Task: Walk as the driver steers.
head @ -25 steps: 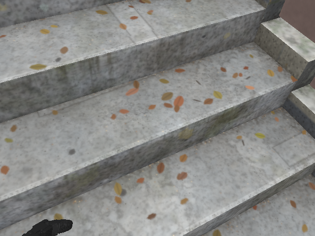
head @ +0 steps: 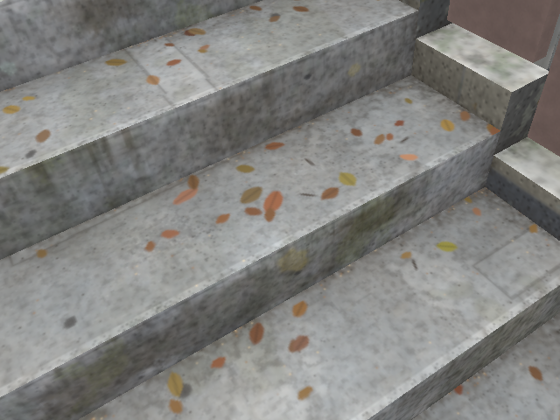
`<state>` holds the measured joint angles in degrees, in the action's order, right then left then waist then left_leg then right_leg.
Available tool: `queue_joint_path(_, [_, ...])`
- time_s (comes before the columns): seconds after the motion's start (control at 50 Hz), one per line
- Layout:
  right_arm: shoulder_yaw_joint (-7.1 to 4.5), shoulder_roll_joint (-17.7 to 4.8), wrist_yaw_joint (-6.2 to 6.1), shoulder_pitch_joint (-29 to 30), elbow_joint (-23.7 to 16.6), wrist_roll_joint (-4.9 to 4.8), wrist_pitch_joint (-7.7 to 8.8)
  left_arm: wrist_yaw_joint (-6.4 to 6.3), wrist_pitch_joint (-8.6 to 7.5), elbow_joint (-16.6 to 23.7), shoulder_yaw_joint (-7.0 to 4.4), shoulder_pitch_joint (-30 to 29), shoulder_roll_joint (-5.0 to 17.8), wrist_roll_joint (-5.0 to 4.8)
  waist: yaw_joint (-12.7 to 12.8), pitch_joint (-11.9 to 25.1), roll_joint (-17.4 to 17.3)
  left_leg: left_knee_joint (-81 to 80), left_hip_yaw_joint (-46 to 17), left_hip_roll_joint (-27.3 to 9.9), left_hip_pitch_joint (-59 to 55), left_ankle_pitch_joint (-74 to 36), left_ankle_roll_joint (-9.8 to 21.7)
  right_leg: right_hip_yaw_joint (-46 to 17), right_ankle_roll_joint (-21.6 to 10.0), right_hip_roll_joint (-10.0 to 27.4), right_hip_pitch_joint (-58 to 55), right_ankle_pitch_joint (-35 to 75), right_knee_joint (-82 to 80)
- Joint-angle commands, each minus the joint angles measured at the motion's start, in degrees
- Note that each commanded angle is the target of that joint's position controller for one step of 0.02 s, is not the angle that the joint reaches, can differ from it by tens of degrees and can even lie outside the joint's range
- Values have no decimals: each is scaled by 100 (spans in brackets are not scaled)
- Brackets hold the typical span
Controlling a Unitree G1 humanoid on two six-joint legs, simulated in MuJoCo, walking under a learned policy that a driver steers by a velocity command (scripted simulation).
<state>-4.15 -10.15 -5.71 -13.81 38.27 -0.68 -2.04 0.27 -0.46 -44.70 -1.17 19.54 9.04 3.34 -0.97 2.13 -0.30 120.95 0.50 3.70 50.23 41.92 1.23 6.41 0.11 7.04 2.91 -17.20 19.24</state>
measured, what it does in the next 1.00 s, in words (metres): climbs, turning left: left foot 0.17 m higher, then right foot 0.17 m higher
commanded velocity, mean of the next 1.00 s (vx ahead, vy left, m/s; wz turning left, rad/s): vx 0.16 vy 0.00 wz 0.41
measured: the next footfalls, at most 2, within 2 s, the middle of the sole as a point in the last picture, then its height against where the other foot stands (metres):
left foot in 0.26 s outside the picture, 0.17 m higher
right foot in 0.86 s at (273, 391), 0.17 m higher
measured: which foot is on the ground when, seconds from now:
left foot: up 0.00-0.24, down 0.26-0.88, up 0.90-1.00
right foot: down 0.00-0.28, up 0.30-0.84, down 0.86-1.00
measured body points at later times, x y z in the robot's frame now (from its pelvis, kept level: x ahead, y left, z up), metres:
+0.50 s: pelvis +0.05 +0.06 +0.12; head +0.04 +0.08 +0.57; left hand +0.21 +0.31 +0.05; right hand +0.19 -0.17 +0.00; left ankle +0.02 +0.12 -0.58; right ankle +0.09 -0.07 -0.39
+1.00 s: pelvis +0.30 +0.09 +0.25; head +0.34 +0.10 +0.69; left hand +0.34 +0.37 +0.14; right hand +0.52 -0.09 +0.13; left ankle +0.14 +0.15 -0.29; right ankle +0.44 +0.06 -0.41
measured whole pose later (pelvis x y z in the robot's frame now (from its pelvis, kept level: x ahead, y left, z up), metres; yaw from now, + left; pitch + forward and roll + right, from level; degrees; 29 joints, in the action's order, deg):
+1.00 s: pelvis +0.30 +0.09 +0.25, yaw +28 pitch +2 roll -2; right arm -4.6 -13.5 0.9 -13.0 43.1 2.4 4.5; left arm -2.5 -0.1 -41.1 -2.3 7.4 9.5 0.8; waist -0.6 -2.4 -3.2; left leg 94.7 -9.7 6.8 32.3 9.1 1.8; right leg 8.5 -4.9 -0.1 40.9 -20.5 59.1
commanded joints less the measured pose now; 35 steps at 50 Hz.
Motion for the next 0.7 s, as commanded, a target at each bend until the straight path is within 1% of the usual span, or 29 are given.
queue_joint_path(0.02, [178, -23, 103, 1012, -996, 286, -48, -356, -105, 711, -292, -145, 1279, -85, -128, -133, 1269, 803, -589, -351, 2050, 216, 48, -679, -1681, 2198, -814, 5048, -127])
queue_joint_path(0.04, [164, -117, 98, 1261, -1235, 324, -163, -437, -233, 733, -313, -176, 1333, -182, -141, -463, 1518, 813, -732, -517, 2178, 270, 9, -1054, -1822, 2515, -439, 3626, -696])
queue_joint_path(0.06, [116, -269, 105, 1287, -1182, 345, -219, -443, -282, 661, -273, -102, 1183, -202, -142, -618, 1024, 686, -658, -482, 2235, 230, 50, -820, -1725, 2239, -495, 3127, -838])
queue_joint_path(0.08, [121, -268, 115, 1240, -1140, 313, -234, -426, -270, 625, -264, 57, 1082, -199, -70, -736, 750, 312, -367, -453, 2104, 233, 70, -492, -1595, 1924, -459, 3251, -844])
queue_joint_path(0.1, [159, -146, 140, 1302, -1211, 274, -229, -438, -250, 565, -297, 158, 1162, -190, -54, -676, 654, -76, -133, -487, 1891, 248, 119, -189, -1474, 1669, -459, 3653, -846])
queue_joint_path(0.14, [282, 128, 225, 1455, -1402, 212, -241, -466, -174, 485, -344, 312, 1262, -163, -3, -463, 775, -1226, 120, -687, 1569, 336, 232, 184, -1218, 1310, -697, 4147, -834])
queue_joint_path(0.16, [304, 128, 272, 1325, -1285, 121, -276, -414, -100, 549, -365, 105, 1311, -162, 58, -209, 721, -1825, 523, -730, 1043, 167, 270, 652, -1099, 1182, -742, 4829, -707])
queue_joint_path(0.2, [351, 212, 226, 675, -1155, -25, -294, -416, -50, 846, -382, -671, 1543, -150, -357, 90, 1066, -3363, 737, -486, -1171, 242, 459, 1076, -910, 986, 427, 6854, -422])
queue_joint_path(0.22, [282, -15, 173, 330, -1052, -39, -309, -347, -93, 872, -415, -780, 1733, -207, -445, 424, 1259, -3548, 988, -169, -1784, -10, 506, 1001, -961, 1104, 345, 8663, 5])
queue_joint_path(0.24, [235, -208, 134, -90, -961, -35, -287, -231, -139, 782, -424, -759, 1806, -282, -529, 815, 1420, -3963, 945, 58, -2227, 20, 643, 940, -961, 1200, 114, 9363, 682])
queue_joint_path(0.26, [174, -355, 112, -427, -856, -4, -208, -104, -128, 707, -407, -702, 1717, -397, -626, 1095, 1291, -4948, 614, 442, -2689, -232, 814, 922, -850, 1056, 77, 9320, 1719])
queue_joint_path(0.28, [23, -769, 131, -675, -918, 108, -145, 2, -110, 917, -384, -823, 1540, -354, -807, 987, 650, -6597, -1276, 152, -2965, 101, 1231, 663, -555, 863, 1091, 7507, 3578])
queue_joint_path(0.3, [-237, -1600, 91, -486, -938, 147, -158, 270, -44, 1713, -286, -1645, 966, -174, -764, 1087, -1711, -9557, -5055, -655, -3263, 832, 1925, 15, -53, -759, 3431, 184, 5704])
queue_joint_path(0.32, [-356, -1809, 91, 195, -1151, 194, -89, 294, -71, 1947, -196, -1568, 543, 96, -463, 841, -1184, -10879, -6429, -1380, -2870, 1447, 2185, -1288, 28, -934, 4174, -53, 7749])
queue_joint_path(0.34, [-254, -1455, 143, 678, -1020, 196, -40, 299, -149, 2083, -168, -1730, 466, 144, -189, 236, -1008, -10858, -6277, -1285, -2042, 2260, 2134, -1334, 22, -943, 4575, 262, 8928])
queue_joint_path(0.36, [-142, -1166, 232, 608, -701, 255, 79, 220, -192, 2136, -99, -1666, 344, 78, 143, -644, -749, -10437, -5374, -1202, -1396, 2092, 1805, -1241, -20, -739, 5021, 168, 9135])
queue_joint_path(0.38, [-45, -864, 293, 408, -399, 325, 213, 116, -215, 2025, -61, -1354, 345, 17, 282, -971, -387, -9757, -4290, -963, -1241, 1177, 1453, -1145, -42, -600, 5186, 360, 9045])
queue_joint_path(0.42, [43, -519, 402, 190, 77, 356, 393, -13, -112, 1747, 6, -941, 206, -24, 413, -877, -236, -9250, -2911, -626, -1362, -53, 1233, -952, -165, -622, 5271, 562, 9250])
queue_joint_path(0.46, [-4, -629, 474, -314, 496, 217, 532, 13, -81, 1736, 126, -979, 12, 97, 319, -617, -221, -9359, -2370, -407, -2127, -634, 1314, -977, -247, -538, 5602, 546, 8811])
queue_joint_path(0.48, [-30, -717, 463, -532, 611, 194, 585, 39, -86, 1762, 128, -1165, 35, 91, 221, -660, -160, -9474, -2416, -460, -2416, -653, 1339, -877, -264, -531, 5919, 600, 8673])
queue_joint_path(0.52, [-81, -788, 315, -610, 559, 80, 588, 109, -70, 1787, 149, -1510, 103, 117, 61, -575, 40, -9753, -2512, -524, -2835, -1018, 1416, -588, -128, -428, 6037, 881, 7602])
queue_joint_path(0.54, [-77, -733, 312, -663, 468, 52, 649, 107, -70, 1644, 94, -1497, 251, 65, -92, -468, 212, -9964, -2647, -681, -3101, -1203, 1297, -432, -13, -397, 6073, 1164, 7266])
queue_joint_path(0.56, [-84, -712, 303, -761, 515, 97, 690, 73, -70, 1515, 94, -1485, 76, 62, -172, -137, -163, -9883, -2812, -798, -3416, -1554, 1474, -314, -40, -489, 6209, 1229, 8122])
queue_joint_path(0.6, [-130, -907, 311, -1183, 555, 103, 772, 9, -97, 1679, 96, -1948, -17, 52, -419, -257, -425, -10032, -3157, -991, -4272, -1617, 1675, -457, -73, -424, 7253, 644, 8818])
queue_joint_path(0.62, [-125, -831, 329, -1425, 650, 139, 800, -24, -128, 1777, 119, -2258, -118, 81, -539, -306, -484, -10068, -3395, -1110, -4818, -1913, 1817, -519, -80, -452, 7881, 352, 9354])
queue_joint_path(0.64, [-157, -910, 347, -1650, 715, 134, 844, -33, -170, 1928, 149, -2602, -206, 94, -644, -523, -506, -10090, -3560, -1256, -5327, -2526, 1908, -538, -136, -480, 8631, -205, 9800])
queue_joint_path(0.66, [-136, -883, 316, -1756, 780, 134, 885, -45, -248, 2016, 193, -2880, -264, 111, -722, -725, -429, -10161, -3566, -1475, -5831, -3224, 1898, -586, -140, -433, 9373, -608, 10205])
queue_joint_path(0.68, [-151, -979, 299, -1823, 836, 148, 910, -40, -279, 2088, 189, -2973, -217, 55, -719, -867, -467, -10170, -3407, -1591, -5987, -3621, 1789, -635, -181, -404, 9759, -1075, 10415])
queue_joint_path(0.7, [-152, -990, 306, -1859, 952, 189, 862, -14, -261, 2365, 295, -3388, -310, 42, -773, -840, -609, -10394, -2985, -1339, -5813, -3611, 1582, -481, -210, -357, 9533, -1499, 9765])
Keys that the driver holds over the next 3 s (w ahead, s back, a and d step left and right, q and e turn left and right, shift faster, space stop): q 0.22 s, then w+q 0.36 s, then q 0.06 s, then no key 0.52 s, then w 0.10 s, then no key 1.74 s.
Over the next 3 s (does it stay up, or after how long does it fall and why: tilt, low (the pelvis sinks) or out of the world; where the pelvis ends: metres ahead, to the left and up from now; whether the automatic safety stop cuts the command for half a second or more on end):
stays up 0.37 0.17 0.33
